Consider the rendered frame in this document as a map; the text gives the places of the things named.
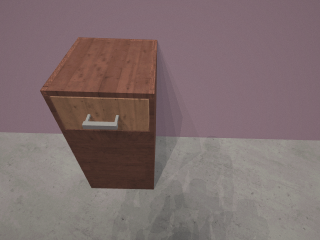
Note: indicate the drawer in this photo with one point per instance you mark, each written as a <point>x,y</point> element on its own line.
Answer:
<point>133,113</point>

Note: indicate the handle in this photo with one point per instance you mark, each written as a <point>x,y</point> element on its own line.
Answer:
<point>101,125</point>

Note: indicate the cabinet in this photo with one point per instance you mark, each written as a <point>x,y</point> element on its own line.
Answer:
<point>110,68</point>

